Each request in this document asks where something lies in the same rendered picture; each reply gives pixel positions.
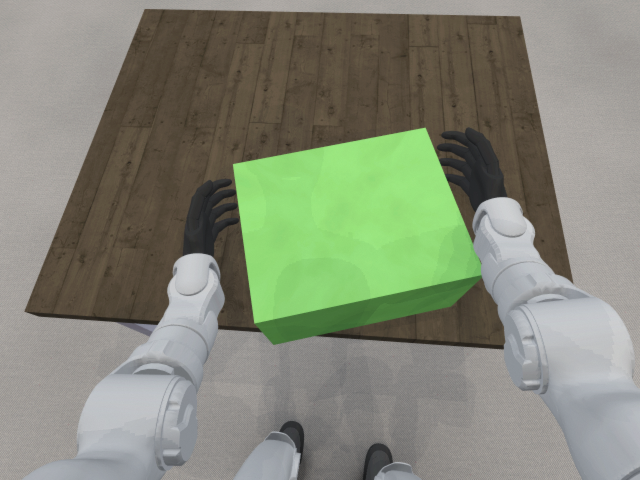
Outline right robot foot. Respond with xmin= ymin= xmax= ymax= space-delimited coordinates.
xmin=363 ymin=443 xmax=393 ymax=480

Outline robot right upper arm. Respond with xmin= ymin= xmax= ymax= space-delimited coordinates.
xmin=504 ymin=297 xmax=640 ymax=480

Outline robot right forearm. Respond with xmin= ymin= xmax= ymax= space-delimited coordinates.
xmin=472 ymin=197 xmax=635 ymax=378

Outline robot left upper arm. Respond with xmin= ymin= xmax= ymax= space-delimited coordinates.
xmin=22 ymin=374 xmax=198 ymax=480

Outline robot left forearm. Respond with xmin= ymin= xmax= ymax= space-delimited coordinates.
xmin=77 ymin=253 xmax=225 ymax=452

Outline right robot hand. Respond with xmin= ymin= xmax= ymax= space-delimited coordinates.
xmin=437 ymin=127 xmax=508 ymax=212

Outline left robot hand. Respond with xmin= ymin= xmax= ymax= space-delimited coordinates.
xmin=183 ymin=179 xmax=239 ymax=257

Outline carton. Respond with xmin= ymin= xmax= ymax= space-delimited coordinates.
xmin=233 ymin=128 xmax=482 ymax=345

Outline table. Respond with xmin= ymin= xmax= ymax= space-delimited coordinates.
xmin=24 ymin=9 xmax=574 ymax=350

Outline left robot shin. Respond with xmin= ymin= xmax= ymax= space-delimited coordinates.
xmin=264 ymin=432 xmax=296 ymax=448

